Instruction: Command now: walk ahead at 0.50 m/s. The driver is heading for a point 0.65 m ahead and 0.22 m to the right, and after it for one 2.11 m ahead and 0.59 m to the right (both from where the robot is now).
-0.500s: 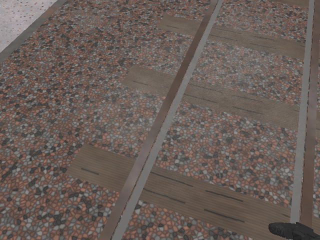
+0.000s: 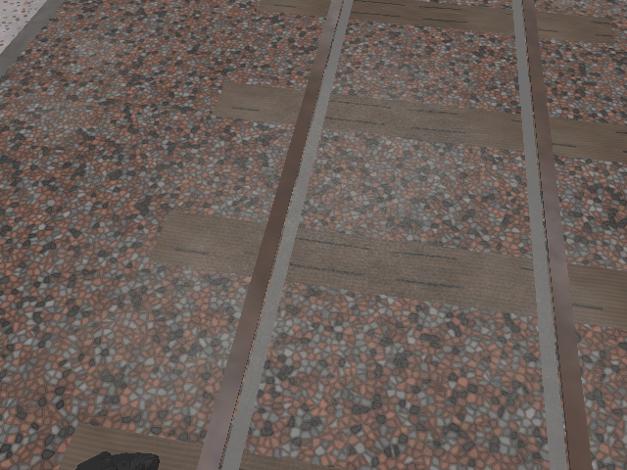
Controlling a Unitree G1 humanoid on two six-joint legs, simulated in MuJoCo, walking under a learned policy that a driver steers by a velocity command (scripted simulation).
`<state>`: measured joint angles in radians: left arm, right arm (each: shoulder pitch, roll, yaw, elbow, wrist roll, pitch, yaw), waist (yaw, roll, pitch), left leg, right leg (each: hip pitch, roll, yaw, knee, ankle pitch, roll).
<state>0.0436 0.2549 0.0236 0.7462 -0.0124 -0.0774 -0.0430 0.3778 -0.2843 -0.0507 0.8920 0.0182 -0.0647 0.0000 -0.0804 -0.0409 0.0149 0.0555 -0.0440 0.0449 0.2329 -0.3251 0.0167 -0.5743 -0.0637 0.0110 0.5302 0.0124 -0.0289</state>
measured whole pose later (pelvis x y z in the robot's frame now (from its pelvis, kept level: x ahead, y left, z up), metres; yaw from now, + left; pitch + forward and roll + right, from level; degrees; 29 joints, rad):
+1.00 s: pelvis +0.22 -0.05 +0.00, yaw -20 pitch +1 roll +2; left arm 0.21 0.29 0.08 0.75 0.01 0.04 0.01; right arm 0.08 -0.31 -0.08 0.84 0.00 0.02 -0.04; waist 0.01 0.04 0.06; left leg -0.49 0.06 0.04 0.94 -0.48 -0.05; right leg -0.31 0.01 0.00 0.57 -0.29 -0.05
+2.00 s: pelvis +0.51 -0.25 +0.00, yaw -31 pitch +1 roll +0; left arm 0.19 0.27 0.05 0.73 0.00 -0.08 -0.03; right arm 0.30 -0.30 -0.04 0.87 0.02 -0.09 0.00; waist -0.02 0.03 0.04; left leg -0.41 0.07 -0.03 1.16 -0.35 0.03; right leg -0.32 0.04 -0.05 0.45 -0.15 -0.06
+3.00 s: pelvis +1.05 -0.48 +0.00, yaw -4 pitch +2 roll -1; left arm 0.14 0.27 0.05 0.70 0.01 -0.11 -0.01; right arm 0.35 -0.31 -0.06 0.72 0.03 -0.02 -0.01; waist -0.02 0.04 0.01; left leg -0.39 -0.04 -0.10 1.16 -0.43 0.02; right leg -0.35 0.03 -0.02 0.50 -0.18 -0.02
